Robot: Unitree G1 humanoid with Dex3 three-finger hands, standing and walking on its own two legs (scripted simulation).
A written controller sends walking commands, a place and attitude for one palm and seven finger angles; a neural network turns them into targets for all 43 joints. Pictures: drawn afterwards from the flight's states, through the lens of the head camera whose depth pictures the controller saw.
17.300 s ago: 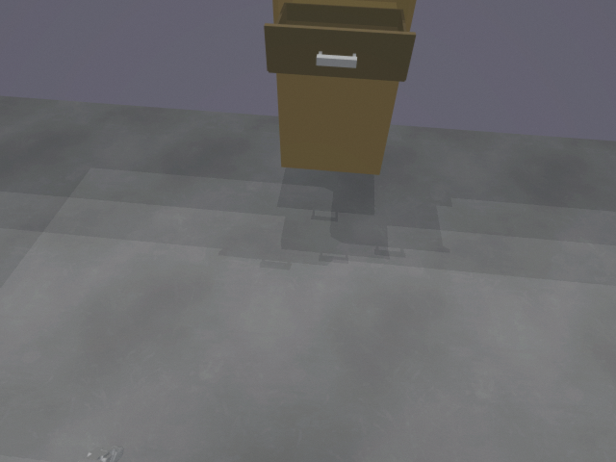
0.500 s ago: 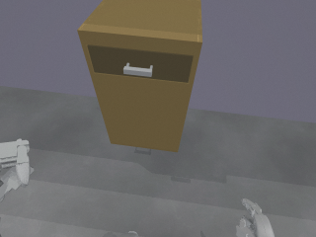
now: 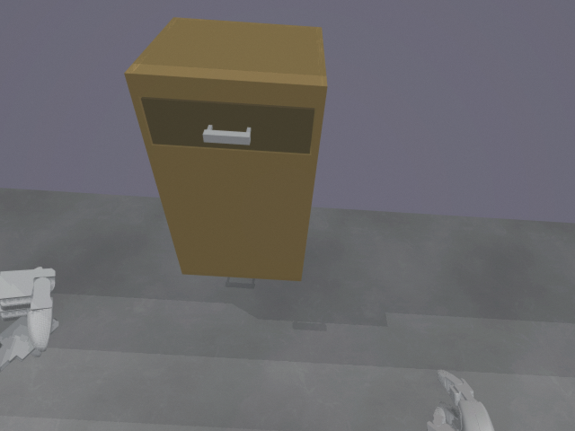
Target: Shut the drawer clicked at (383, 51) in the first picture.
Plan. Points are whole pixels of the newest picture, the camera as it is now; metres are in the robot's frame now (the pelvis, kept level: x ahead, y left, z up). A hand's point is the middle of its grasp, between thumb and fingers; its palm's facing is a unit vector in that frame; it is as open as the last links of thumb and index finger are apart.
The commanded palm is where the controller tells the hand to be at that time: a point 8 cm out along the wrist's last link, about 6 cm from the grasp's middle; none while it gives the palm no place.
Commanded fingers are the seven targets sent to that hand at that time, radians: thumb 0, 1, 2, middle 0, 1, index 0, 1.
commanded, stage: stop stepping back and stand still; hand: left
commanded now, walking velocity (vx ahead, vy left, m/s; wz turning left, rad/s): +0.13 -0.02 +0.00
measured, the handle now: (228, 133) +0.84 +0.17 -0.04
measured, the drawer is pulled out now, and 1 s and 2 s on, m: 0.00 0.00 0.00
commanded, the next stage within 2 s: let the arm hang, fingers relaxed in 0.64 s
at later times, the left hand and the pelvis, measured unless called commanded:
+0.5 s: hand out of the picture +0.14 +0.30 +0.18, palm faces +0.45 -0.82 -0.35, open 3.3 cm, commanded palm +0.08 +0.33 +0.19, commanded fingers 0.00 0.90 0.90 -1.40 -1.60 -1.40 -1.60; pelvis -0.06 +0.05 +0.00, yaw -1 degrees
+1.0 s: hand out of the picture +0.03 +0.22 -0.16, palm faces +0.05 -0.97 -0.23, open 3.1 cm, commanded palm none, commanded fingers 0.00 0.90 0.90 -0.84 -0.99 -0.84 -0.99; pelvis -0.06 +0.03 -0.01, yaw +2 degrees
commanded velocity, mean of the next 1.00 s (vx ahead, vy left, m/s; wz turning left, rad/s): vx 0.07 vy -0.07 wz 0.00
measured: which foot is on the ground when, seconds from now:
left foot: down 0.00-0.28, up 0.30-0.44, down 0.46-1.00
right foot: down 0.00-0.48, up 0.50-0.74, down 0.76-1.00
